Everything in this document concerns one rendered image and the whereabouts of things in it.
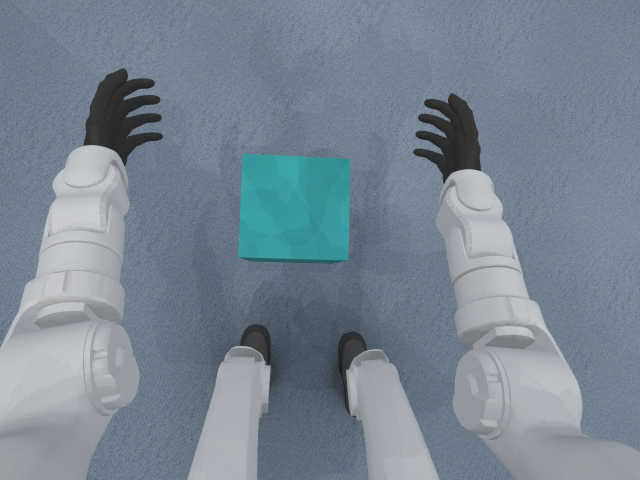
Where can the right robot foot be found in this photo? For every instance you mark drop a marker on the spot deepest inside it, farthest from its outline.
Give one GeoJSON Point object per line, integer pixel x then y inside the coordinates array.
{"type": "Point", "coordinates": [351, 345]}

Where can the robot right forearm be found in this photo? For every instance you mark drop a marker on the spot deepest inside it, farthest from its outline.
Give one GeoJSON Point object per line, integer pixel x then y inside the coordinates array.
{"type": "Point", "coordinates": [494, 308]}

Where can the robot left forearm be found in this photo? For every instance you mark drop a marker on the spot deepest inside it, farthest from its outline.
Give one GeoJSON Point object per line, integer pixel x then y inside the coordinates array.
{"type": "Point", "coordinates": [81, 254]}

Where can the robot right hand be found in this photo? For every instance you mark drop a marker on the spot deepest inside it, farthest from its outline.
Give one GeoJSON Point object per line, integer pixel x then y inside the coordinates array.
{"type": "Point", "coordinates": [461, 148]}

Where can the left robot shin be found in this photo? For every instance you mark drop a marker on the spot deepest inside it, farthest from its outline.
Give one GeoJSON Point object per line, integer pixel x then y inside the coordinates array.
{"type": "Point", "coordinates": [240, 351]}

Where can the robot left upper arm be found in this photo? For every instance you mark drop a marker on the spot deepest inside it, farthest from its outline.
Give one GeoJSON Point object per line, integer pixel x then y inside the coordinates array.
{"type": "Point", "coordinates": [59, 388]}

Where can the robot right upper arm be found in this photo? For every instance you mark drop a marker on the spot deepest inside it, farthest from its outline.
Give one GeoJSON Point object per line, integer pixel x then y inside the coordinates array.
{"type": "Point", "coordinates": [525, 406]}

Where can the robot left hand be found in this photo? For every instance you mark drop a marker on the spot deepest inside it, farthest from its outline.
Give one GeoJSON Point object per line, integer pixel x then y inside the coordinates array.
{"type": "Point", "coordinates": [107, 124]}

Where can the carton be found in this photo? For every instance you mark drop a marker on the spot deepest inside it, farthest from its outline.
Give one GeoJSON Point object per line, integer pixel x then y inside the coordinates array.
{"type": "Point", "coordinates": [294, 209]}

